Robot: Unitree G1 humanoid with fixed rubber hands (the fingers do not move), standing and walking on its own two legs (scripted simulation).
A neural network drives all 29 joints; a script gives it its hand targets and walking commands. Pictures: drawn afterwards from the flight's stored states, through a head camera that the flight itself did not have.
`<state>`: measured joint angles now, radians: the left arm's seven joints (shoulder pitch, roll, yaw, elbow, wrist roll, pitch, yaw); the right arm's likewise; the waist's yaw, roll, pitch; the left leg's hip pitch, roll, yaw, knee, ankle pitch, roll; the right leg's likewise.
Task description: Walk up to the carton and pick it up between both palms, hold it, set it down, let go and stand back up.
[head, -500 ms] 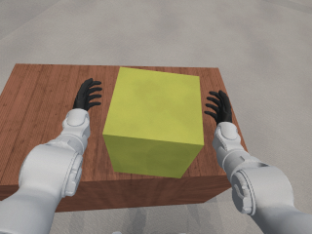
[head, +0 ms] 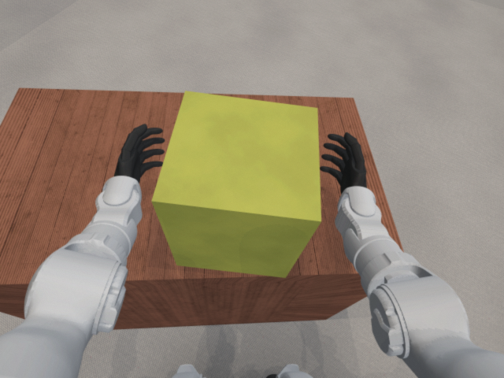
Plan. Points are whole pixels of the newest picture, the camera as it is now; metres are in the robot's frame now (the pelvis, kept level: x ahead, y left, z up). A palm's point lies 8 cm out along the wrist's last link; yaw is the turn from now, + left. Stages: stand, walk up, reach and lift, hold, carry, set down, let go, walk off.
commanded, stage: set down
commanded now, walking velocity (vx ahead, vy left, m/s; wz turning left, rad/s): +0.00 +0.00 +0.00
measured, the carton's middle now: (240, 194) +0.43 +0.01 -0.01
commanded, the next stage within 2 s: none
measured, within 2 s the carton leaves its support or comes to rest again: neither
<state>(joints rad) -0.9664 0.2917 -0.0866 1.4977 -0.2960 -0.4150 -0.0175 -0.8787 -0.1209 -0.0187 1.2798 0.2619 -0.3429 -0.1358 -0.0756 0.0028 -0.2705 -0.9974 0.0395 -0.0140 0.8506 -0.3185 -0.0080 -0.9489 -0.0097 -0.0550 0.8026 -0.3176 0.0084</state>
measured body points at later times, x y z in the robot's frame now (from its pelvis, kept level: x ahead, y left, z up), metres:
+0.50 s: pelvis +0.01 +0.00 +0.05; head +0.05 +0.03 +0.49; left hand +0.46 +0.21 +0.13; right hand +0.43 -0.19 +0.13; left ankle +0.03 +0.12 -0.69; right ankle +0.02 -0.13 -0.69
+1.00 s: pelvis +0.02 +0.00 +0.05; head +0.04 +0.02 +0.50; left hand +0.42 +0.23 +0.10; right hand +0.38 -0.18 +0.09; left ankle +0.03 +0.12 -0.69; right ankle +0.02 -0.13 -0.69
